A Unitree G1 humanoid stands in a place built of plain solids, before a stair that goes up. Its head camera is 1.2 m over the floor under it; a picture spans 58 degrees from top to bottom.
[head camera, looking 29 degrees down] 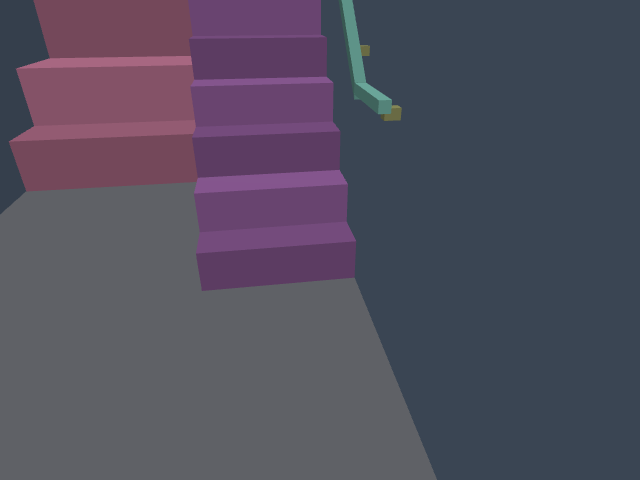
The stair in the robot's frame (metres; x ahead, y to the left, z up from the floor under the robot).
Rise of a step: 0.20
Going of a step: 0.21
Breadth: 0.74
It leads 9 degrees to the left of straight ahead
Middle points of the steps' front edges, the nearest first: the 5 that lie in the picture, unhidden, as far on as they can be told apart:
1.73 0.19 0.21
1.93 0.23 0.41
2.14 0.26 0.61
2.35 0.29 0.82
2.56 0.33 1.02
